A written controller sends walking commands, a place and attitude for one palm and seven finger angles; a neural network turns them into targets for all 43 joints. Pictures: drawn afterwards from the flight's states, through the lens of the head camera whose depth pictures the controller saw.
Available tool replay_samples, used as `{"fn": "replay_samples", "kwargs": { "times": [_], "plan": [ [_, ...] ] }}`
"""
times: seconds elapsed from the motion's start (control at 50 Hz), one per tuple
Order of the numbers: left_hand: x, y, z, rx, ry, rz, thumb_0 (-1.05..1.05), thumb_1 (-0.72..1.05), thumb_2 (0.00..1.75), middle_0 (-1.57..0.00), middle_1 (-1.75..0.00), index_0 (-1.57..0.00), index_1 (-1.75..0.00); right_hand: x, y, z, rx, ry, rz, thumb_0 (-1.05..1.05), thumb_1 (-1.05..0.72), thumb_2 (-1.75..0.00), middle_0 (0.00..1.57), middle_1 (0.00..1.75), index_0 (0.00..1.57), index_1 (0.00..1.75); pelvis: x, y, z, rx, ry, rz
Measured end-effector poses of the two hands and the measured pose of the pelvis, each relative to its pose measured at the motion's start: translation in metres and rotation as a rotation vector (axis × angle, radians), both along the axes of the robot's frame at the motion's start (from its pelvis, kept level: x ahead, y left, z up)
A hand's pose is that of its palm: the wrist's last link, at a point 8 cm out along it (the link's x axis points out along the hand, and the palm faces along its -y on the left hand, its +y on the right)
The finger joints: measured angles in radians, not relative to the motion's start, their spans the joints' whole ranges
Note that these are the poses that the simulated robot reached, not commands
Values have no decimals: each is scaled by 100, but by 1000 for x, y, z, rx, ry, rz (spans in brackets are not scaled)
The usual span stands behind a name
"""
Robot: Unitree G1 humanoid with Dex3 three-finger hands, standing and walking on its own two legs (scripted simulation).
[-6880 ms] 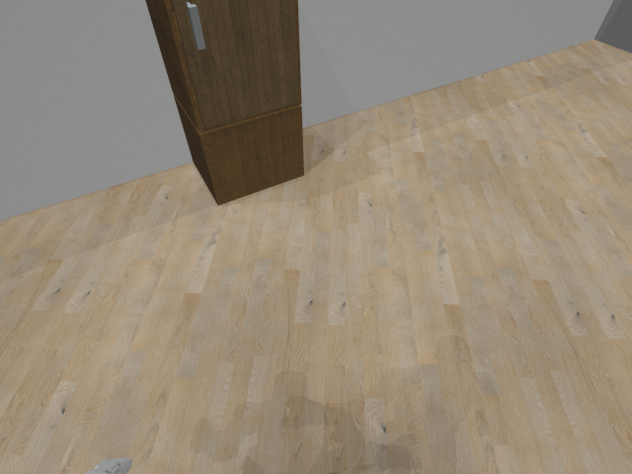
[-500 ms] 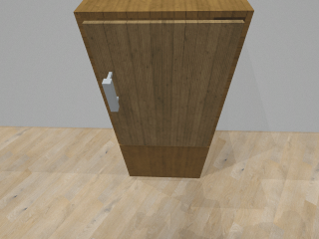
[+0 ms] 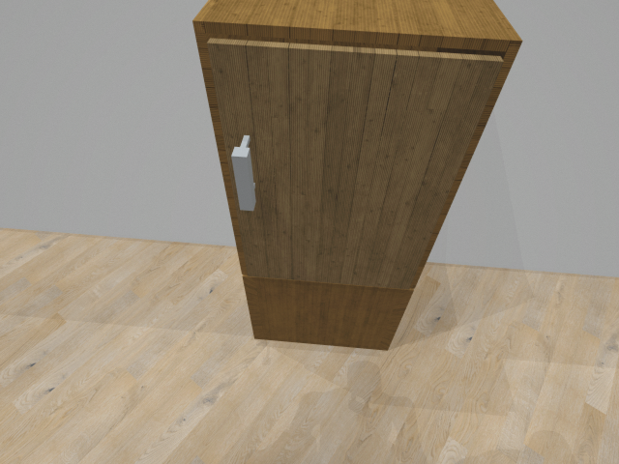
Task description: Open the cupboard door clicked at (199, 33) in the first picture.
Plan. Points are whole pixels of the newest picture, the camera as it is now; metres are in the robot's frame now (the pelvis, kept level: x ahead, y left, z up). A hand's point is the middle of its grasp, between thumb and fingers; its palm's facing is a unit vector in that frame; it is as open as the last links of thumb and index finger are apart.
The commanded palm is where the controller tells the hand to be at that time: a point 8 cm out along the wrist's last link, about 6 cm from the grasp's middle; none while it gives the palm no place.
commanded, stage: come to a stop and stand still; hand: left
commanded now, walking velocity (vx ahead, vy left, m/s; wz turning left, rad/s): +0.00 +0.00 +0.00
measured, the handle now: (246, 172) +0.58 +0.16 +0.03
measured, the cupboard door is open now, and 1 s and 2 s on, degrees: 0 0 0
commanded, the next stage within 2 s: look again from close up in 0.66 s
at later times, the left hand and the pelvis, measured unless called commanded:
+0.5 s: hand out of the picture -0.04 +0.15 -0.18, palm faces +0.05 -0.98 -0.19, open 7.3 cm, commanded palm none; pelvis -0.04 -0.02 +0.00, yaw +1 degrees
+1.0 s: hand out of the picture -0.06 +0.15 -0.18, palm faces +0.07 -0.99 -0.15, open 7.4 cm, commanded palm none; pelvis -0.04 -0.01 +0.00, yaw +2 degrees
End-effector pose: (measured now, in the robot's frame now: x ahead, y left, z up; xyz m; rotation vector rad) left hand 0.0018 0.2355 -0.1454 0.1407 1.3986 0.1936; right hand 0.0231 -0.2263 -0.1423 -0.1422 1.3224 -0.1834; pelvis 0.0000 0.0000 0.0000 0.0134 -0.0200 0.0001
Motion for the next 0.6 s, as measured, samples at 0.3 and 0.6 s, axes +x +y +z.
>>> {"fn": "replay_samples", "kwargs": {
  "times": [0.3, 0.6],
  "plan": [
    [-36, -38, -2, -22, -41, -26, 1, 92, 90, -21, -30, -20, -30, -35, -13, -7, 33, -24, 27, 1, -92, -89, 20, 30, 20, 30, -28, -17, -4, -12, -30, 16],
    [-57, -34, -3, -28, -62, -4, 1, 91, 90, -20, -30, -20, -30, -83, -9, -4, 38, 46, 21, 0, -91, -89, 20, 30, 20, 30, -46, -19, -3, -14, -10, 27]
  ]
}}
